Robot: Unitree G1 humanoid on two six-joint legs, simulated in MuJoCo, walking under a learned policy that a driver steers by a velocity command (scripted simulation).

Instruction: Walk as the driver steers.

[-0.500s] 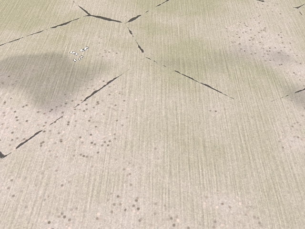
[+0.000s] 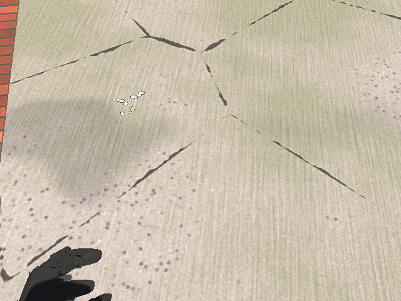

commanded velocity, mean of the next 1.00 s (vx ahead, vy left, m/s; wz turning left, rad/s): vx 0.05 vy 0.00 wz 0.48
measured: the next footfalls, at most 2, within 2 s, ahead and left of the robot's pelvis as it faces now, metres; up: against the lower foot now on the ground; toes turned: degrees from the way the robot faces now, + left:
right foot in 0.20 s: +0.28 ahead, -0.11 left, +0.00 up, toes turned +24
left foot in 0.68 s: +0.11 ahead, +0.11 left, +0.00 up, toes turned +37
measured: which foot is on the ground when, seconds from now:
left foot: down 0.00-0.20, up 0.22-0.66, down 0.68-1.00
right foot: up 0.00-0.18, down 0.20-0.68, up 0.70-1.00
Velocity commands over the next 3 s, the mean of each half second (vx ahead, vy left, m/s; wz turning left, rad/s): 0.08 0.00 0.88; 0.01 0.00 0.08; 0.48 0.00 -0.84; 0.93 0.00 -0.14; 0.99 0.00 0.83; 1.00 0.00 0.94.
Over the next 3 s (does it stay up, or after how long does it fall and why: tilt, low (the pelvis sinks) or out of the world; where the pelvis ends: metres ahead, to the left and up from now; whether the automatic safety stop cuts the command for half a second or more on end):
stays up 1.57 0.13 -0.01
